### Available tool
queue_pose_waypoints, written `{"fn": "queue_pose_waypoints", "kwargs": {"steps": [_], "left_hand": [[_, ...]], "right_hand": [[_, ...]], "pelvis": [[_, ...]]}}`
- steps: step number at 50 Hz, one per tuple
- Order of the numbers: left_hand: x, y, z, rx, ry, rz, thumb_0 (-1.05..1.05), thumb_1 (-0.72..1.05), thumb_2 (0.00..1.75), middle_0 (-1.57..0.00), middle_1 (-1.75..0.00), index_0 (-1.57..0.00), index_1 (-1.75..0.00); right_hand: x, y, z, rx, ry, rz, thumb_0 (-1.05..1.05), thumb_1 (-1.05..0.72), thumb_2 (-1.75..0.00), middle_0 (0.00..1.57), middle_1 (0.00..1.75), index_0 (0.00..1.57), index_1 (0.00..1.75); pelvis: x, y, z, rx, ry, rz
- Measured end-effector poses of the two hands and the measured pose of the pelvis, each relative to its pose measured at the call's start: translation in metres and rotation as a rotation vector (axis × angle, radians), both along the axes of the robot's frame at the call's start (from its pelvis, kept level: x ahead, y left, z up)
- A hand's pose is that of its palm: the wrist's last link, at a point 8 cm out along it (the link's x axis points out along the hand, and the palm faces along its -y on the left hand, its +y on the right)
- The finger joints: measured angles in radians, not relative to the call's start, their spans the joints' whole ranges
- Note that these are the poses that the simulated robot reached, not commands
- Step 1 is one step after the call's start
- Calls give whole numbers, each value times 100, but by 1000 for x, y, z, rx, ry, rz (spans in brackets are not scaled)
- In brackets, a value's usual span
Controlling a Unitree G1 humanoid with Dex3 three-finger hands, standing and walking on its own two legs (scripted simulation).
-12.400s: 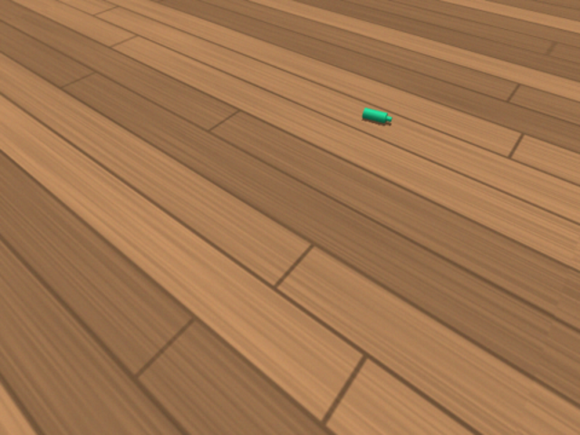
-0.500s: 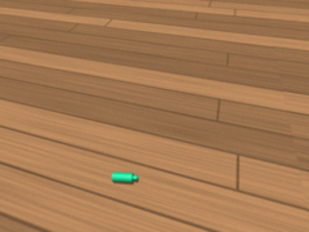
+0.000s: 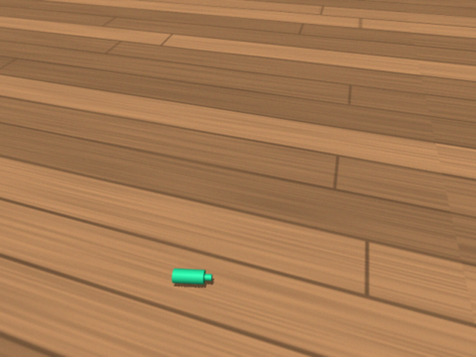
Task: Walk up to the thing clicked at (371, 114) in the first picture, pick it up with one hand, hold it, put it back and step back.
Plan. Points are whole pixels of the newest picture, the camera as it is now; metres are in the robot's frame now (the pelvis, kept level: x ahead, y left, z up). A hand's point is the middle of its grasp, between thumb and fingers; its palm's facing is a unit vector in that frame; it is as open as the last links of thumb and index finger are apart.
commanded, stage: walk up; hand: left
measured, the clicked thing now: (192, 276) +0.55 +0.25 -0.75
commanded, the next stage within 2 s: none
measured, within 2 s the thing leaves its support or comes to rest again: neither
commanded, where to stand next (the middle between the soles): +0.16 +0.04 m, yaw -4 degrees
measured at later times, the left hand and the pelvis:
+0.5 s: hand (82, 353) +0.16 +0.33 -0.16, palm faces -0.12 -0.92 -0.38, open 7.4 cm; pelvis +0.09 +0.05 -0.01, yaw -3 degrees
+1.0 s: hand (122, 285) +0.29 +0.29 -0.16, palm faces -0.10 -0.95 -0.31, open 7.3 cm; pelvis +0.14 +0.05 -0.01, yaw -5 degrees
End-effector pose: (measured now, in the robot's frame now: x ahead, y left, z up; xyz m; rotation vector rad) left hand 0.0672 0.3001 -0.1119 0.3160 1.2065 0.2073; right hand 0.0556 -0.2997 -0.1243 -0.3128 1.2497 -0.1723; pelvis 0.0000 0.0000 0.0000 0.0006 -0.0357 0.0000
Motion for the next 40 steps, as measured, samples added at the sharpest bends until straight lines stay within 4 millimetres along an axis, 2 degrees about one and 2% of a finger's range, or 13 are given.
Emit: {"fn": "queue_pose_waypoints", "kwargs": {"steps": [4,9,13,18,23,28,31,36,40], "left_hand": [[-9,14,1,4,-19,17,0,91,90,-21,-30,-20,-30],[-23,46,-4,9,33,39,0,90,90,-21,-30,-20,-30],[-13,70,-18,22,88,22,0,91,90,-21,-30,-20,-30],[26,79,-13,16,72,-27,0,91,90,-20,-30,-20,-30],[71,74,-8,23,61,-78,0,91,90,-20,-30,-20,-30],[120,58,-12,55,16,-102,0,91,90,-20,-30,-20,-30],[147,42,-11,45,-31,-116,0,91,90,-20,-30,-20,-30],[186,24,-8,6,-101,-148,0,91,90,-20,-30,-20,-30],[210,21,-14,-36,-135,-143,0,91,90,-21,-30,-20,-30]], "right_hand": [[5,-1,4,-22,1,18,1,-91,-90,21,30,21,30],[20,8,15,-56,-25,32,1,-91,-90,21,30,20,30],[19,19,18,-98,-67,-10,0,-91,-90,21,30,21,30],[10,32,27,-94,-25,-64,0,-91,-90,21,30,21,30],[19,36,21,-77,6,-79,1,-90,-90,21,30,21,30],[46,29,-7,-42,11,-99,1,-90,-90,21,30,21,30],[70,31,-17,-24,5,-104,1,-90,-90,21,30,21,30],[104,41,-16,-8,-38,-77,1,-91,-90,21,30,21,30],[116,47,-10,-32,-59,-70,0,-91,-90,21,30,21,30]], "pelvis": [[6,9,-2,-7,-1,7],[18,30,-4,-25,-13,3],[34,48,-13,-10,-21,-20],[56,53,-6,-4,-26,-33],[80,53,-6,1,-25,-52],[103,42,-21,10,-24,-65],[111,40,-22,-3,-25,-67],[120,44,-18,0,-10,-69],[127,50,-19,11,-12,-73]]}}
